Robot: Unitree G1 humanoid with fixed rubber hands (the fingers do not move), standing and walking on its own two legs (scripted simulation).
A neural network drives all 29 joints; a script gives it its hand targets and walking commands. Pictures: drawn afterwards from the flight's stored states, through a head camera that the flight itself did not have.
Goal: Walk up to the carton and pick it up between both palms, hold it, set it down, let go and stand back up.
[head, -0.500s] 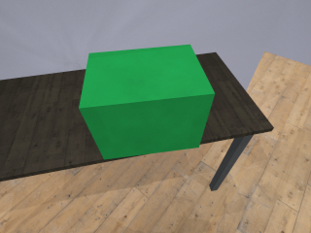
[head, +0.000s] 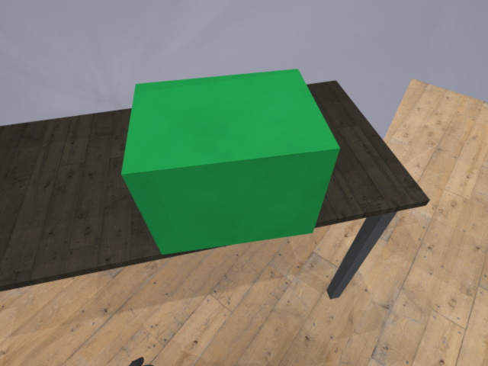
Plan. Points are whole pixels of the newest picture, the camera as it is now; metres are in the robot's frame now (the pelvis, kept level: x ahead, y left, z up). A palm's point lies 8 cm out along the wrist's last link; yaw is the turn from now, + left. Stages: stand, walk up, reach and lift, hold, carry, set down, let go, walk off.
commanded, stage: walk up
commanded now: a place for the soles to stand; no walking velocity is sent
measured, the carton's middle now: (229, 162) +0.47 +0.03 +0.06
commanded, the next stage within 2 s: reach and lift in 0.18 s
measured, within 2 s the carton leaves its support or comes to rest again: neither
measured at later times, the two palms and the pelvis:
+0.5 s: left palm (133, 345) +0.18 +0.20 -0.08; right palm (399, 343) +0.17 -0.25 -0.08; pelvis -0.02 -0.03 +0.00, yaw +1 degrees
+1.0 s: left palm out of the picture +0.14 +0.23 -0.02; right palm (408, 350) +0.15 -0.24 -0.04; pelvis -0.03 -0.07 +0.01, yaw +3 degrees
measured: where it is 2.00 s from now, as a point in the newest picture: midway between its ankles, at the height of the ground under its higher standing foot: outside the picture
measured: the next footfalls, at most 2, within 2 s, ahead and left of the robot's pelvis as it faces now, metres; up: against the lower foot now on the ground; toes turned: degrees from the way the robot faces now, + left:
none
